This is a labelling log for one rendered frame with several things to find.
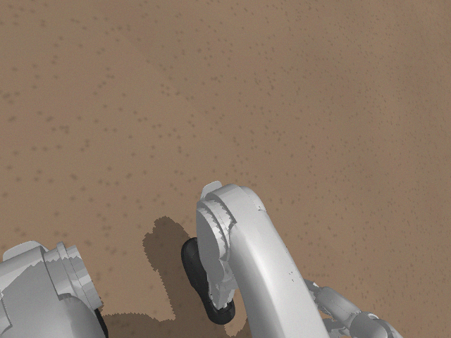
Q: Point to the right robot arm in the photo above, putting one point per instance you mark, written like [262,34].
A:
[368,325]

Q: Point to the right robot hand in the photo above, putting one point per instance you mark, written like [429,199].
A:
[330,302]

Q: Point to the left robot foot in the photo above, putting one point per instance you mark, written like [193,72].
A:
[102,323]

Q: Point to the right robot foot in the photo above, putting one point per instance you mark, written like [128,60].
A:
[198,279]

